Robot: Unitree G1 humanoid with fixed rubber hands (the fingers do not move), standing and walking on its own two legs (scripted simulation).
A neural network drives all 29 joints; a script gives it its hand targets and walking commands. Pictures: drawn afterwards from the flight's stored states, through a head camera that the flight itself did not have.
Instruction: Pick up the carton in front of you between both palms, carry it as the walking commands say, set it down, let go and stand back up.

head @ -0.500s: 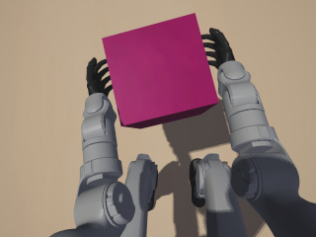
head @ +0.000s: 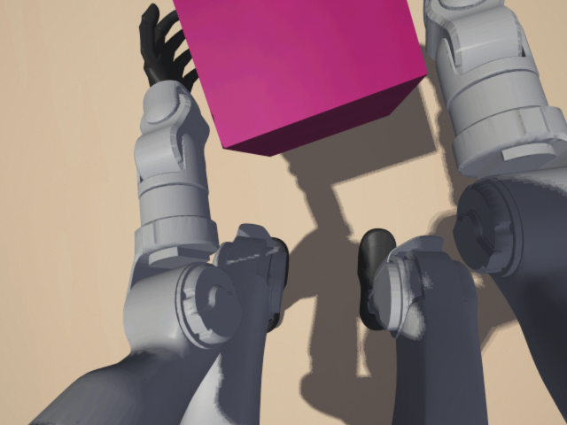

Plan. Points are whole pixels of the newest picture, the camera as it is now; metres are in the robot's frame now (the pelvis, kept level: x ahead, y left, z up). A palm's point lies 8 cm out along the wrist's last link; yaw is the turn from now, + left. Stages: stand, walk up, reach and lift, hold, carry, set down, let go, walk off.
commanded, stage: set down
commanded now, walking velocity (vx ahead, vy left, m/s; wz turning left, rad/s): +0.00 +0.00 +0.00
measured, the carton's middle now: (301, 54) +0.54 +0.02 -0.23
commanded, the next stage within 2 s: none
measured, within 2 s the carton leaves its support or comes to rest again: rests again in 0.90 s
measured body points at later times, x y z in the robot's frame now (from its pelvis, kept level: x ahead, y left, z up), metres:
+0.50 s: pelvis +0.00 +0.01 -0.06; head +0.37 -0.04 +0.19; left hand +0.52 +0.18 -0.22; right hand +0.61 -0.12 -0.23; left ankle +0.10 +0.13 -0.40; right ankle +0.12 -0.10 -0.40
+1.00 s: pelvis +0.00 +0.00 -0.07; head +0.37 -0.04 +0.17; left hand +0.52 +0.19 -0.23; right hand +0.60 -0.11 -0.23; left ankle +0.10 +0.13 -0.40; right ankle +0.12 -0.10 -0.40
